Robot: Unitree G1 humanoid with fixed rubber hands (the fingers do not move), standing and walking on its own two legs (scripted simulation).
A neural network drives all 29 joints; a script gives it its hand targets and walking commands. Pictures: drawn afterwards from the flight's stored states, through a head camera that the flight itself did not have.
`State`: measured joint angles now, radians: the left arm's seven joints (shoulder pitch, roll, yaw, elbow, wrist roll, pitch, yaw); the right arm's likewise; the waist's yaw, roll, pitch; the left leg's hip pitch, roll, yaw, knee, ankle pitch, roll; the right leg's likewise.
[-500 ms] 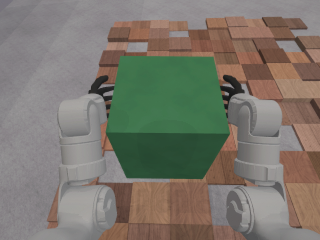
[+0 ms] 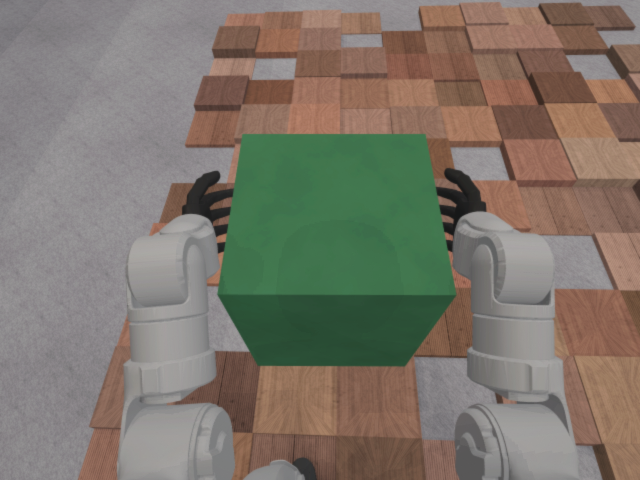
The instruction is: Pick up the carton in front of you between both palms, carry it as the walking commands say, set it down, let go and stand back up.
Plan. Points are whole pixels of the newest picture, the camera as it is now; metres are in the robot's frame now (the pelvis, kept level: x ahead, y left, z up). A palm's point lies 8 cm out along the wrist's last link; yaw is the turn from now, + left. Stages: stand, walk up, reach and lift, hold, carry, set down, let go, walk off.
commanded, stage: carry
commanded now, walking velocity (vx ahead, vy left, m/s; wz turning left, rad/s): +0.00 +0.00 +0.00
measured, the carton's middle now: (332, 262) +0.37 +0.00 +0.03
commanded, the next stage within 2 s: none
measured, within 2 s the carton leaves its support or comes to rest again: neither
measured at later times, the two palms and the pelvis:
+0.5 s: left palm (228, 260) +0.33 +0.11 +0.11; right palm (512, 252) +0.33 -0.19 +0.11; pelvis -0.02 -0.03 +0.00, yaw -1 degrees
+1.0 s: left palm (232, 276) +0.31 +0.10 +0.12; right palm (534, 279) +0.30 -0.20 +0.12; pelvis -0.04 -0.03 +0.00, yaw -2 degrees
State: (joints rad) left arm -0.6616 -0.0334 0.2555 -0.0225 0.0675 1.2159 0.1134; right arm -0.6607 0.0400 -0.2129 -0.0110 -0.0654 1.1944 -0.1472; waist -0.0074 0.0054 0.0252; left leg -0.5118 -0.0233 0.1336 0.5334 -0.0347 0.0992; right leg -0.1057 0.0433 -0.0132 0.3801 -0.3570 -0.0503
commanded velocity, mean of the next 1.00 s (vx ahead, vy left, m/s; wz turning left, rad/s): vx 0.00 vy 0.00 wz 0.00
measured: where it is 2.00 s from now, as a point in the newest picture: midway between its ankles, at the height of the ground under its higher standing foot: outside the picture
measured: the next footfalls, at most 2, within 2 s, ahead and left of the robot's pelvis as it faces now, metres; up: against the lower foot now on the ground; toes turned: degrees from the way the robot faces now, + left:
left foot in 0.48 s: +0.07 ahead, +0.08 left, +0.01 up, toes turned +4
left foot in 1.88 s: +0.10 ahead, +0.12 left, +0.01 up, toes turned +5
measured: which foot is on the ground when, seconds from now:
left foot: down 0.00-0.24, up 0.26-0.46, down 0.48-1.00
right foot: down 0.00-1.00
